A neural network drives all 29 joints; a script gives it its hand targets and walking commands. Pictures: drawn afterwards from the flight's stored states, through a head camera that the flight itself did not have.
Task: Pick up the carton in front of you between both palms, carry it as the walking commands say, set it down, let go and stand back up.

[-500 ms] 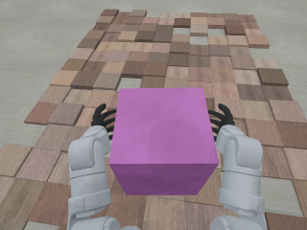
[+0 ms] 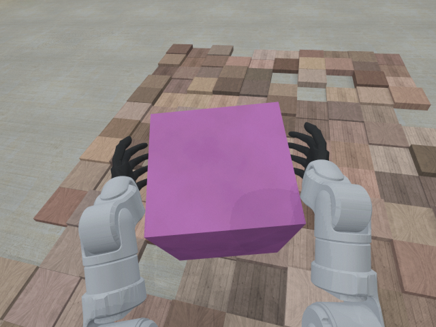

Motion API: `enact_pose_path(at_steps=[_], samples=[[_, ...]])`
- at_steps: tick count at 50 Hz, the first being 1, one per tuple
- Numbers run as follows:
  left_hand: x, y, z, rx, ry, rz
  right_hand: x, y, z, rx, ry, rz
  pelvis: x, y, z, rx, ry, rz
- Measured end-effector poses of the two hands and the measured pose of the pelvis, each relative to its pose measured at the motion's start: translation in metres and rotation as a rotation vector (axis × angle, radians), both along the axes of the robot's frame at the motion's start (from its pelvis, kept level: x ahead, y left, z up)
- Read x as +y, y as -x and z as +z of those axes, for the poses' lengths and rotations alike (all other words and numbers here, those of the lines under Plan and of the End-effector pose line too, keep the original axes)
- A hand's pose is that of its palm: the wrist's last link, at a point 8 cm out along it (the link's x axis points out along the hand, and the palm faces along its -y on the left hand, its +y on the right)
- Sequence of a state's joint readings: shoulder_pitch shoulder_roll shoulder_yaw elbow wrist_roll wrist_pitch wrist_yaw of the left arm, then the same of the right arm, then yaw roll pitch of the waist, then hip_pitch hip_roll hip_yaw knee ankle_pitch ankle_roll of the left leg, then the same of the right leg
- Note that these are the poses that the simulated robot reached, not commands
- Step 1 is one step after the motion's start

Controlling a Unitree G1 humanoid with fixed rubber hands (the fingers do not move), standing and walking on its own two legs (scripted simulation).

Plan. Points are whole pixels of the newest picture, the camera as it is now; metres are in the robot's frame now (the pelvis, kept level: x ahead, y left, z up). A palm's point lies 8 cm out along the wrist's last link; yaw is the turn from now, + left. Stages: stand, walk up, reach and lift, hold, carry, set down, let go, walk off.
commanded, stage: carry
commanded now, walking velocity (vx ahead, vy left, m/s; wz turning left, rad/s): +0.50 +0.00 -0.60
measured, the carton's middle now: (222, 192) +0.35 -0.01 +0.08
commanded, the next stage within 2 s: none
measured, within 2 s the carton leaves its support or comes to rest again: neither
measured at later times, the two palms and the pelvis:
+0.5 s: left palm (181, 108) +0.65 +0.08 +0.07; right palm (292, 97) +0.67 -0.23 +0.06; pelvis +0.36 -0.08 -0.01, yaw -1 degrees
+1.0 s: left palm (220, 39) +1.03 -0.05 +0.10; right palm (308, 44) +0.91 -0.34 +0.10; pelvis +0.69 -0.08 +0.00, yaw -22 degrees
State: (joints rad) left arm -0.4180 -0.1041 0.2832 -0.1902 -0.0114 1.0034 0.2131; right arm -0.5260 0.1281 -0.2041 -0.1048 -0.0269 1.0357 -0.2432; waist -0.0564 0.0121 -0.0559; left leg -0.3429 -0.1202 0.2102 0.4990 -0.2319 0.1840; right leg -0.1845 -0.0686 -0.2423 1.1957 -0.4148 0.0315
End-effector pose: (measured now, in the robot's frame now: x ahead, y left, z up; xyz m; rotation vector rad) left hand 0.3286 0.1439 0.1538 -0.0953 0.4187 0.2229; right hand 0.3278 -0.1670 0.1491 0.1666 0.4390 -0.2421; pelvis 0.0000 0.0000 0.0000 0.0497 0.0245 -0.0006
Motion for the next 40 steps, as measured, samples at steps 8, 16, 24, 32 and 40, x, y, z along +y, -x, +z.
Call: enact_pose_path(at_steps=[8, 16, 24, 32, 40], samples=[[-0.002, -0.088, -0.029, 0.141, 0.078, 0.055, 0.003, -0.093, -0.025, 0.133, -0.034, 0.06, -0.016, -0.105, 0.006, 0.031, 0.023, 0.061], [-0.02, -0.198, -0.054, 0.162, 0.089, 0.086, -0.012, -0.229, -0.05, 0.154, -0.002, 0.118, -0.055, -0.236, -0.003, 0.014, 0.036, 0.049], [-0.058, -0.31, -0.08, 0.237, 0.055, 0.067, -0.055, -0.335, -0.086, 0.225, 0.002, 0.058, -0.082, -0.344, -0.01, 0.039, 0.04, -0.012], [-0.113, -0.428, -0.072, 0.216, -0.005, -0.141, -0.104, -0.398, -0.082, 0.2, -0.018, -0.034, -0.087, -0.45, 0.002, 0.074, 0.025, -0.109], [-0.138, -0.552, -0.075, 0.166, -0.019, -0.262, -0.123, -0.489, -0.079, 0.15, 0.0, -0.138, -0.081, -0.58, -0.011, 0.076, 0.026, -0.224]])
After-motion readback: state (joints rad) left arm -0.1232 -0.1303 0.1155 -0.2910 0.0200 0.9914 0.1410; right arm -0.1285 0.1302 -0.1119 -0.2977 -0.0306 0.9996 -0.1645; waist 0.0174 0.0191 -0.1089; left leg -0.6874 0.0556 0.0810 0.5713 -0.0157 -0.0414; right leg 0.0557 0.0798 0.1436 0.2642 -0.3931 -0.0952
